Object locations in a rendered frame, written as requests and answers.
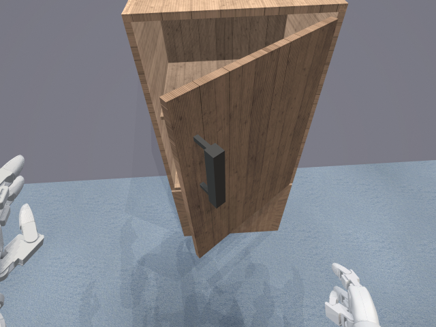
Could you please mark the robot right hand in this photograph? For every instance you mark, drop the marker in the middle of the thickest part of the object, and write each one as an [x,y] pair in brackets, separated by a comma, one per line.
[356,304]

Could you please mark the cupboard door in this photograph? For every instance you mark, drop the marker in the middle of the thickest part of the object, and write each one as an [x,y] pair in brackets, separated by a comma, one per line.
[256,109]

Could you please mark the robot left hand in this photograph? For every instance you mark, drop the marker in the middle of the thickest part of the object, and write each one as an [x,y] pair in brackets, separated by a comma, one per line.
[24,245]

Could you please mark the handle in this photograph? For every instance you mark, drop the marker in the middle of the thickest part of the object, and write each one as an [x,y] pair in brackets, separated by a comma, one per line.
[214,157]

